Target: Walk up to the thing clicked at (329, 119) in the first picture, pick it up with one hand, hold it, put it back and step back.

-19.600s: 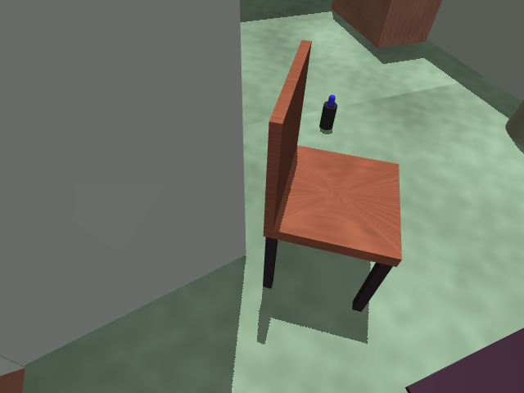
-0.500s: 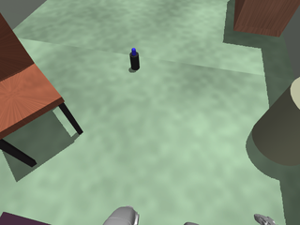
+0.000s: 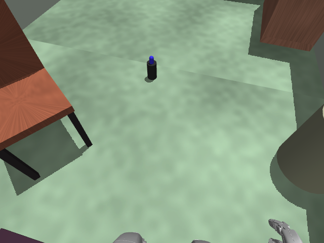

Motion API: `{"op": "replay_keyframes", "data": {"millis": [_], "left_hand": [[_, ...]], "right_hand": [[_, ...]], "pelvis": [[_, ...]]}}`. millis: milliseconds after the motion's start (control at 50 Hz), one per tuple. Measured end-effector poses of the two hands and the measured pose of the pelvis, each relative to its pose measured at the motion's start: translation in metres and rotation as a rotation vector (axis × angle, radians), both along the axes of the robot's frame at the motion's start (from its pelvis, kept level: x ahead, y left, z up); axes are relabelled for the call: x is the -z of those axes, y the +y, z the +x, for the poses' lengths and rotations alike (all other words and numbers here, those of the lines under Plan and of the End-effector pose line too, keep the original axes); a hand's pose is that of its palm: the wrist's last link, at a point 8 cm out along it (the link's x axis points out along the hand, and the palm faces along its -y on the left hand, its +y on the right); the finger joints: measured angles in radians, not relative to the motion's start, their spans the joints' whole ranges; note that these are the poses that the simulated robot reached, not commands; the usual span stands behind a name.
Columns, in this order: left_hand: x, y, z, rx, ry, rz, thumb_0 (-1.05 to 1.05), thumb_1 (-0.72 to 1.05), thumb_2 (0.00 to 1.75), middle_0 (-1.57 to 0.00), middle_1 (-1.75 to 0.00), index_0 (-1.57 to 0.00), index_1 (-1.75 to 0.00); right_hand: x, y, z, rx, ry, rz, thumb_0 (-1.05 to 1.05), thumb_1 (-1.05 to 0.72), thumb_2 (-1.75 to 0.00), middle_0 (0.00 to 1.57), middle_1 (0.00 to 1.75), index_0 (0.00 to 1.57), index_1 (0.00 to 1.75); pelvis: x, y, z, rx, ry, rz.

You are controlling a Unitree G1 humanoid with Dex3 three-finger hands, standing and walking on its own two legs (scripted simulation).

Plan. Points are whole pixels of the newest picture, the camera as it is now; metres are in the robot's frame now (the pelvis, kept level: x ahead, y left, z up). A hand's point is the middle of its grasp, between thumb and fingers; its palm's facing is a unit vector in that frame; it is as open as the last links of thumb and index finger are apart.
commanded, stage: walk up
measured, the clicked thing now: (151, 67) +1.45 +0.17 -0.66
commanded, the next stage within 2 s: stand in 0.86 s
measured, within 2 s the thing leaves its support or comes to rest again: neither
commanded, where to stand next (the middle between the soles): +0.01 -0.02 m, yaw -3 degrees
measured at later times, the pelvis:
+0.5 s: pelvis +0.02 +0.00 +0.01, yaw -5 degrees
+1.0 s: pelvis +0.06 -0.02 +0.02, yaw -5 degrees
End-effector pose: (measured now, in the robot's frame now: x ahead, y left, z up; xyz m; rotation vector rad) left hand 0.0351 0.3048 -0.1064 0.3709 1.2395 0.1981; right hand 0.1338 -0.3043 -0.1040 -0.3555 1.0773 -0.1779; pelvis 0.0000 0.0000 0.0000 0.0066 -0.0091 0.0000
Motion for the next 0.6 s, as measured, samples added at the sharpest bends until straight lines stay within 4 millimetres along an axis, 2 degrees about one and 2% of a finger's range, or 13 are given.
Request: {"op": "replay_keyframes", "data": {"millis": [120,240,320,400,520,600], "left_hand": [[0.006,0.018,0.010,-0.017,0.005,-0.012,0.00,0.90,0.89,-0.20,-0.31,-0.21,-0.30],[0.004,0.028,0.037,0.004,0.007,-0.015,0.00,0.90,0.89,-0.20,-0.30,-0.21,-0.30],[-0.006,0.023,0.061,0.049,-0.004,-0.008,0.00,0.90,0.90,-0.20,-0.30,-0.21,-0.30],[-0.011,0.012,0.084,0.097,-0.037,0.014,0.00,0.90,0.90,-0.20,-0.30,-0.21,-0.30],[-0.019,-0.008,0.107,0.128,-0.086,0.004,0.00,0.90,0.90,-0.20,-0.30,-0.21,-0.30],[-0.014,-0.012,0.117,0.114,-0.118,-0.014,0.00,0.90,0.90,-0.20,-0.30,-0.21,-0.30]], "right_hand": [[0.000,0.013,-0.022,-0.001,0.085,-0.032,0.01,-0.91,-0.90,0.20,0.30,0.20,0.30],[-0.011,0.025,-0.045,0.041,0.103,-0.022,0.01,-0.90,-0.90,0.20,0.30,0.20,0.30],[-0.014,0.020,-0.058,0.096,0.088,-0.013,0.01,-0.90,-0.90,0.21,0.30,0.20,0.30],[-0.006,0.006,-0.069,0.137,0.099,0.002,0.01,-0.90,-0.90,0.21,0.30,0.20,0.30],[0.004,-0.006,-0.079,0.176,0.148,0.018,0.01,-0.90,-0.90,0.20,0.30,0.20,0.30],[0.007,-0.006,-0.078,0.154,0.187,0.002,0.01,-0.91,-0.90,0.20,0.30,0.20,0.30]], "pelvis": [[-0.002,0.016,0.001,0.000,0.014,0.020],[-0.011,0.020,0.004,0.036,-0.003,0.002],[-0.016,0.017,0.010,0.069,-0.001,-0.011],[-0.013,0.008,0.015,0.100,0.002,0.010],[-0.014,0.001,0.023,0.078,-0.001,0.000],[-0.010,0.003,0.027,0.057,0.005,-0.005]]}}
